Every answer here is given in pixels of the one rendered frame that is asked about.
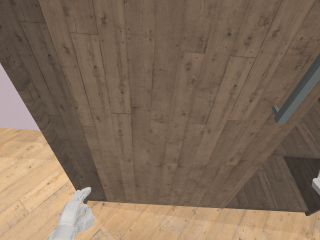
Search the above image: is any robot left forearm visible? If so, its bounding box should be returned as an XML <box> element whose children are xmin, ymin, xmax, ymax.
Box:
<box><xmin>47</xmin><ymin>224</ymin><xmax>76</xmax><ymax>240</ymax></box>

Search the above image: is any handle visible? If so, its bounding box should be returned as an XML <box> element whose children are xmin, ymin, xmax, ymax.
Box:
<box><xmin>272</xmin><ymin>53</ymin><xmax>320</xmax><ymax>124</ymax></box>

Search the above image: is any wardrobe door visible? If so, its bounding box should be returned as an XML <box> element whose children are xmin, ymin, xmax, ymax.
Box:
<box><xmin>38</xmin><ymin>0</ymin><xmax>320</xmax><ymax>209</ymax></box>
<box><xmin>0</xmin><ymin>0</ymin><xmax>106</xmax><ymax>195</ymax></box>

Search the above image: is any left robot hand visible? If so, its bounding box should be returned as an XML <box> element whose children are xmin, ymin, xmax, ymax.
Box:
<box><xmin>57</xmin><ymin>187</ymin><xmax>95</xmax><ymax>234</ymax></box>

